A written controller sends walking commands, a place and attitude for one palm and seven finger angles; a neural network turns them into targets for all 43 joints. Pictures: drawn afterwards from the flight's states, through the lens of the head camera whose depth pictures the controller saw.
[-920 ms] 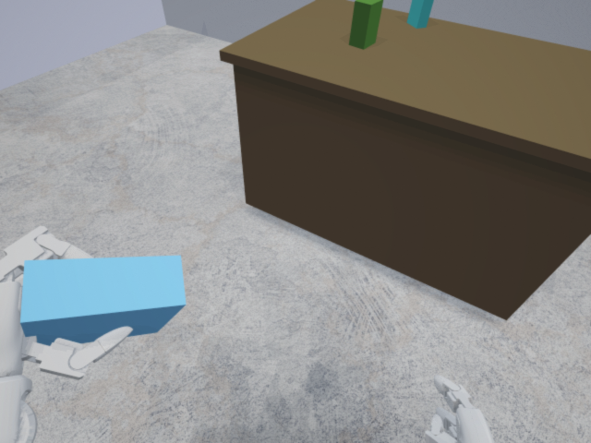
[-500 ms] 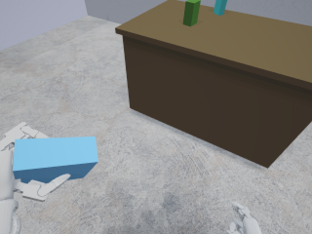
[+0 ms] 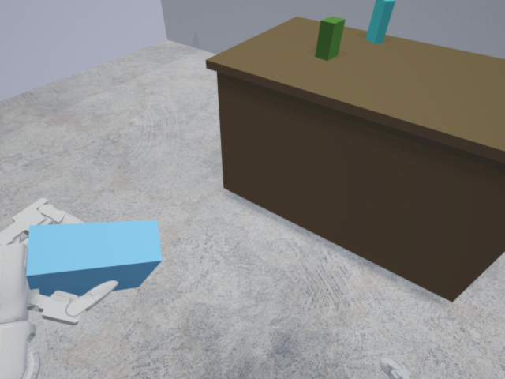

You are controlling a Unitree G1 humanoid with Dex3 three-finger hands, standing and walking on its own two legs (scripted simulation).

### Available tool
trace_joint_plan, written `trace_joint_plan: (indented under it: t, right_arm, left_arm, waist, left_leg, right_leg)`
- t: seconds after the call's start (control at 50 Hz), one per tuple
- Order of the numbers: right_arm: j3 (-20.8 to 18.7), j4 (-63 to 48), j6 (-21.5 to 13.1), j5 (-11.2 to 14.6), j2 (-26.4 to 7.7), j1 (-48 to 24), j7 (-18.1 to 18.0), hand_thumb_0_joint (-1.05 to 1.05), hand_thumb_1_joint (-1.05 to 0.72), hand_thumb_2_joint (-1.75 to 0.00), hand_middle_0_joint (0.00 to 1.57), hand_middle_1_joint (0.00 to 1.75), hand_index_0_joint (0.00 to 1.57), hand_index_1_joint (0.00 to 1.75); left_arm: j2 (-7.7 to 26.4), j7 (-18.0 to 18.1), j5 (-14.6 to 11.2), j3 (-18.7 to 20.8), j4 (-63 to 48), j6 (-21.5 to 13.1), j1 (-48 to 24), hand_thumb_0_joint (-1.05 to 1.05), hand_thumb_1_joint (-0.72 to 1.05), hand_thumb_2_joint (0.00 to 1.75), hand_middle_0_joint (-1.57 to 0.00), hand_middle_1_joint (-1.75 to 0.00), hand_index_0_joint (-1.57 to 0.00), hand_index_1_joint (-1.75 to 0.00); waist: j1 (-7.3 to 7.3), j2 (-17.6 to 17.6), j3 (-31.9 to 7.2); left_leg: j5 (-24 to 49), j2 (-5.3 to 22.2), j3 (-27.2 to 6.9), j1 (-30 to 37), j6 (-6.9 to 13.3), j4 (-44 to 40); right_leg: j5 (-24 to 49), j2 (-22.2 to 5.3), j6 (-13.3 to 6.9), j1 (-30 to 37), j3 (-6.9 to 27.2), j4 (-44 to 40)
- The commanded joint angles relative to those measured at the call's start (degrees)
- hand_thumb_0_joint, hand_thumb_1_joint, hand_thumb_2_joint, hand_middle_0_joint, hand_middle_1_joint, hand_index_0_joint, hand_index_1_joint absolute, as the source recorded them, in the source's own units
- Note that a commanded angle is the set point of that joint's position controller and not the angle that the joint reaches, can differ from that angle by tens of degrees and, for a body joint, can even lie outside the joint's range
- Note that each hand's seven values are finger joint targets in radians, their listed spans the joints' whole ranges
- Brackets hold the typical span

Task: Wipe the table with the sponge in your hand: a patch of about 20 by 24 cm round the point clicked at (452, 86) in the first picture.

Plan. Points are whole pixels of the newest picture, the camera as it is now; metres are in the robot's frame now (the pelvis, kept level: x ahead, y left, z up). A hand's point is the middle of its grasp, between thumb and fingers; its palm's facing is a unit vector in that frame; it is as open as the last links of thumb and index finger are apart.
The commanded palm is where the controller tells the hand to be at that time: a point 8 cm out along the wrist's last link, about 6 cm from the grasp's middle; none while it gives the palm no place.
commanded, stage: walk to a spot facing it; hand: left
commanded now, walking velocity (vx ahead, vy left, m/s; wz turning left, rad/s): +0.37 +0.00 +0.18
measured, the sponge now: (113, 260) +0.23 +0.20 +0.14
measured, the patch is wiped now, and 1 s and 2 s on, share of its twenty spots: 0.00 0.00 0.00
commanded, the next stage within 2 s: turn to face it in 1.04 s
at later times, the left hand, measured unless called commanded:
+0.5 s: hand (109, 173) +0.35 +0.23 +0.18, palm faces +0.35 -0.81 -0.46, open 9.6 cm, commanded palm +0.29 +0.28 +0.19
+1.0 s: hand (150, 130) +0.44 +0.20 +0.19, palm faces +0.49 -0.69 -0.53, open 9.6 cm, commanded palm +0.38 +0.24 +0.19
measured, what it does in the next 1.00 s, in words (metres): walks ahead: right foot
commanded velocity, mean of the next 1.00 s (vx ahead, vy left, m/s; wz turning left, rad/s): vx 0.24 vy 0.00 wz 0.33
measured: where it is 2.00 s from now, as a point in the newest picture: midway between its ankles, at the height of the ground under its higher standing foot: outside the picture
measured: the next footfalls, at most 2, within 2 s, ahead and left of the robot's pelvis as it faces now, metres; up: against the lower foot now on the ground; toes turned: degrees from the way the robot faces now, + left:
right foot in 0.60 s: +0.28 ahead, -0.12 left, +0.00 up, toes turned -11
left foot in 1.10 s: +0.38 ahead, +0.09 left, +0.00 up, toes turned +22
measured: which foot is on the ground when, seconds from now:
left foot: down 0.00-0.60, up 0.62-1.00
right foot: down 0.00-0.16, up 0.18-0.58, down 0.60-1.00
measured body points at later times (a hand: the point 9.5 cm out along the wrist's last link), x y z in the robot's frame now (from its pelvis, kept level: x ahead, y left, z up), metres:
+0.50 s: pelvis +0.13 +0.00 +0.01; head +0.15 +0.00 +0.46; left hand +0.32 +0.28 +0.21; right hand +0.28 -0.20 -0.09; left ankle +0.07 +0.13 -0.73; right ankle +0.21 -0.12 -0.68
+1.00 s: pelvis +0.26 -0.06 +0.01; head +0.31 -0.07 +0.45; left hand +0.41 +0.23 +0.22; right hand +0.47 -0.29 -0.08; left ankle +0.34 +0.09 -0.68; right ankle +0.25 -0.11 -0.73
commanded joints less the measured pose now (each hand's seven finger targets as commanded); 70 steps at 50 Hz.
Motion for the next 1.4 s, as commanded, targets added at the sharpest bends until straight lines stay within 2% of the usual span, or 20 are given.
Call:
trace_joint_plan:
  t: [0.0, 0.1, 0.12, 0.14, 0.18, 0.3, 0.46, 0.54, 0.56, 0.58, 0.6, 0.66, 0.78, 0.94, 1.04, 1.06, 1.1, 1.14, 1.26, 1.38]
  right_arm:
    - [-1.59, -9.62, -2.89, -0.35, -5.33, -9.39, -0.37, 0.0, -0.9, -0.9, 0.2, 0.3, 0.2, 0.3]
    - [-2.3, -11.3, -3.81, -0.36, -5.14, -8.64, -1.46, 0.0, -0.9, -0.9, 0.2, 0.3, 0.2, 0.3]
    - [-3.08, -11.63, -4.09, -0.08, -6.61, -7.38, -1.75, 0.0, -0.9, -0.9, 0.2, 0.3, 0.2, 0.3]
    - [-3.57, -12.02, -4.02, 0.03, -7.86, -7.9, -1.37, 0.0, -0.9, -0.9, 0.2, 0.3, 0.2, 0.3]
    - [-2.5, -10.97, -4.88, -0.36, -5.81, -7.8, -0.44, 0.0, -0.9, -0.9, 0.2, 0.3, 0.2, 0.3]
    - [-3.6, -10.08, -5.65, 0.75, -6.06, -6.23, 0.76, 0.0, -0.9, -0.9, 0.2, 0.3, 0.2, 0.3]
    - [-3.19, -10.62, -5.57, 0.02, -5.5, -7.35, -0.29, 0.0, -0.9, -0.9, 0.2, 0.3, 0.2, 0.3]
    - [-2.86, -10.26, -4.94, 0.56, -5.07, -8.77, -0.08, 0.0, -0.9, -0.9, 0.2, 0.3, 0.2, 0.3]
    - [-2.9, -10.32, -4.45, 1.06, -3.99, -8.19, 0.25, 0.0, -0.9, -0.9, 0.2, 0.3, 0.2, 0.3]
    - [-2.86, -11.67, -4.08, 0.98, -2.9, -9.58, 0.3, 0.0, -0.9, -0.9, 0.2, 0.3, 0.2, 0.3]
    - [-2.59, -12.13, -3.98, 0.36, -4.49, -10.55, 0.3, 0.0, -0.9, -0.9, 0.2, 0.3, 0.2, 0.3]
    - [-3.36, -10.5, -2.34, 0.19, -5.55, -10.74, 1.58, 0.0, -0.9, -0.9, 0.2, 0.3, 0.2, 0.3]
    - [-3.52, -11.75, -0.02, -0.41, -4.74, -10.57, 0.9, 0.0, -0.9, -0.9, 0.2, 0.3, 0.2, 0.3]
    - [-3.43, -14.92, -0.41, -0.42, -4.11, -7.46, 0.04, 0.0, -0.9, -0.9, 0.2, 0.3, 0.2, 0.3]
    - [-3.2, -15.73, -0.63, -0.14, -3.92, -6.2, -1.07, 0.0, -0.9, -0.9, 0.2, 0.3, 0.2, 0.3]
    - [-3.2, -15.71, -0.71, -0.03, -4.35, -5.6, -1.38, 0.0, -0.9, -0.9, 0.2, 0.3, 0.2, 0.3]
    - [-3.08, -15.74, -2.17, -0.42, -6.16, -5.94, -0.57, 0.0, -0.9, -0.9, 0.2, 0.3, 0.2, 0.3]
    - [-3.04, -13.39, -2.72, -0.39, -6.8, -7.44, 1.26, 0.0, -0.9, -0.9, 0.2, 0.3, 0.2, 0.3]
    - [-3.23, -13.55, -3.7, 0.48, -5.88, -8.84, 2.55, 0.0, -0.9, -0.9, 0.2, 0.3, 0.2, 0.3]
    - [-2.77, -12.34, -5.59, 1.04, -6.42, -7.39, 1.74, 0.0, -0.9, -0.9, 0.2, 0.3, 0.2, 0.3]
  left_arm:
    - [13.24, 1.28, -0.32, 7.61, -13.83, -4.83, -9.47, 0.0, 0.1, 1.3, -1.2, -1.6, -1.2, -1.6]
    - [13.3, 2.15, -1.58, 9.13, -19.71, -5.23, -8.39, 0.0, 0.1, 1.3, -1.2, -1.6, -1.2, -1.6]
    - [12.41, 2.33, -1.88, 8.88, -22.3, -5.68, -8.28, 0.0, 0.1, 1.3, -1.2, -1.6, -1.2, -1.6]
    - [11.79, 2.6, -1.97, 8.91, -24.77, -6.34, -6.86, 0.0, 0.1, 1.3, -1.2, -1.6, -1.2, -1.6]
    - [14.98, 2.58, -0.85, 10.34, -22.0, -6.57, -6.04, 0.0, 0.1, 1.3, -1.2, -1.6, -1.2, -1.6]
    - [9.63, 1.16, -1.67, 7.28, -22.06, -4.28, -0.35, 0.0, 0.1, 1.3, -1.2, -1.6, -1.2, -1.6]
    - [12.07, 0.04, -1.9, 9.9, -16.99, -3.56, -3.35, 0.0, 0.1, 1.3, -1.2, -1.6, -1.2, -1.6]
    - [13.02, 0.06, -1.83, 10.61, -17.25, -2.87, -3.5, 0.0, 0.1, 1.3, -1.2, -1.6, -1.2, -1.6]
    - [12.8, 0.17, -1.36, 9.85, -17.41, -2.23, -3.27, 0.0, 0.1, 1.3, -1.2, -1.6, -1.2, -1.6]
    - [17.02, 0.62, -1.04, 13.03, -18.27, -2.12, -3.42, 0.0, 0.1, 1.3, -1.2, -1.6, -1.2, -1.6]
    - [18.38, 0.98, -1.58, 15.28, -18.64, -2.66, -3.73, 0.0, 0.1, 1.3, -1.2, -1.6, -1.2, -1.6]
    - [18.06, 0.41, -1.55, 16.04, -19.14, -4.39, -0.1, 0.0, 0.1, 1.3, -1.2, -1.6, -1.2, -1.6]
    - [16.05, 1.12, -2.03, 15.5, -20.62, -5.75, 1.58, 0.0, 0.1, 1.3, -1.2, -1.6, -1.2, -1.6]
    - [14.17, 3.03, -2.79, 14.36, -19.5, -3.67, 4.53, 0.0, 0.1, 1.3, -1.2, -1.6, -1.2, -1.6]
    - [14.5, 3.98, -3.23, 12.49, -23.16, -3.19, -0.59, 0.0, 0.1, 1.3, -1.2, -1.6, -1.2, -1.6]
    - [13.92, 4.02, -3.42, 10.98, -24.4, -3.08, -2.41, 0.0, 0.1, 1.3, -1.2, -1.6, -1.2, -1.6]
    - [15.41, 3.42, -3.99, 11.93, -27.56, -5.02, -3.59, 0.0, 0.1, 1.3, -1.2, -1.6, -1.2, -1.6]
    - [17.65, 1.81, -2.24, 12.93, -23.18, -4.89, -4.1, 0.0, 0.1, 1.3, -1.2, -1.6, -1.2, -1.6]
    - [13.74, 1.43, -3.51, 12.84, -29.54, -4.41, 0.42, 0.0, 0.1, 1.3, -1.2, -1.6, -1.2, -1.6]
    - [9.07, 1.25, -2.81, 8.21, -15.4, -3.28, -6.32, 0.0, 0.1, 1.3, -1.2, -1.6, -1.2, -1.6]
  waist:
    - [0.35, -8.89, 4.12]
    - [-0.04, -0.41, -2.44]
    - [-0.87, 8.67, -4.68]
    - [-0.74, 23.61, -5.66]
    - [-1.37, 15.47, -3.13]
    - [-0.36, 10.09, -2.14]
    - [-0.37, 12.25, 0.66]
    - [1.58, 6.7, -6.06]
    - [1.53, -2.0, -8.96]
    - [1.73, -16.78, -10.77]
    - [2.03, -13.99, -10.47]
    - [1.12, -3.41, -5.35]
    - [-0.25, -4.34, -1.53]
    - [2.04, -9.9, -3.84]
    - [-0.22, -7.72, -7.69]
    - [-2.24, -3.49, -10.02]
    - [0.18, 17.52, -11.65]
    - [-0.07, 8.7, -8.73]
    - [0.81, 15.11, -6.74]
    - [0.49, 13.89, -1.48]
  left_leg:
    - [1.53, 4.32, 0.65, -4.25, 0.32, -3.86]
    - [9.46, -0.19, 8.5, 16.44, 0.22, -26.13]
    - [6.97, 4.45, 0.28, 23.59, 2.44, -30.79]
    - [9.1, 17.64, -18.83, 32.13, 7.56, -34.61]
    - [11.69, 25.46, -31.0, 26.6, 12.98, -38.95]
    - [24.45, 16.42, -6.7, 25.02, 8.65, -35.88]
    - [26.08, 15.72, 0.38, 19.53, 7.46, -36.91]
    - [29.41, 11.77, 3.79, 13.54, 5.51, -15.52]
    - [22.9, 7.98, 5.82, 6.47, 4.2, -1.65]
    - [-2.48, -0.23, 6.17, -10.21, 1.63, 16.14]
    - [-6.7, -0.78, -1.6, -14.04, 0.99, 24.43]
    - [3.89, 4.35, -4.73, -16.46, -1.41, 30.58]
    - [9.14, 6.64, 0.79, -13.41, -3.8, 16.28]
    - [8.04, 2.95, 11.06, -9.04, -3.04, -7.93]
    - [11.8, -2.06, 13.55, 5.94, -1.59, -21.72]
    - [19.04, -0.88, 10.18, 14.26, -0.68, -26.95]
    - [71.2, 24.81, -27.58, 29.14, 14.75, -28.05]
    - [59.5, 24.6, -22.32, 24.09, 13.66, -29.16]
    - [17.67, 14.07, 0.08, 6.8, 5.68, -36.34]
    - [0.5, 18.32, -0.16, 4.03, 4.08, -37.57]
  right_leg:
    - [-10.31, -16.62, -9.5, -2.45, 16.99, -20.23]
    - [-4.91, -8.37, -4.43, -2.36, 5.67, -6.13]
    - [-1.8, -5.11, -2.21, -7.08, 3.05, 6.11]
    - [-13.3, 0.59, 1.3, -20.25, -2.1, 21.21]
    - [-14.56, -2.64, 0.85, -25.97, 4.48, 36.34]
    - [-2.66, -4.05, 3.17, -27.04, -0.97, 29.67]
    - [1.82, -2.41, 3.15, -14.6, -7.25, 7.57]
    - [6.15, 0.56, 1.98, 9.39, -9.21, -6.54]
    - [6.47, -6.72, -0.94, 16.98, -0.26, -8.53]
    - [19.05, -21.77, -6.9, 25.79, 24.09, -11.8]
    - [20.0, -26.85, -8.38, 23.69, 30.11, -15.52]
    - [9.8, -24.71, -7.24, 14.85, 19.16, -15.6]
    - [30.55, -19.84, -5.4, 7.16, -1.21, -14.49]
    - [45.83, -20.11, -4.18, 15.52, -5.47, -8.91]
    - [50.21, -19.05, -1.5, 11.75, -8.32, 6.35]
    - [44.78, -17.69, 0.71, 7.12, -8.89, 15.84]
    - [-21.3, -2.71, 5.95, -17.21, -2.88, 37.35]
    - [-17.76, -4.82, 4.14, -18.33, 4.98, 40.14]
    - [-4.41, -2.2, 3.8, -5.74, -0.44, 24.44]
    - [-8.6, 0.67, 4.61, -0.94, -3.38, 7.14]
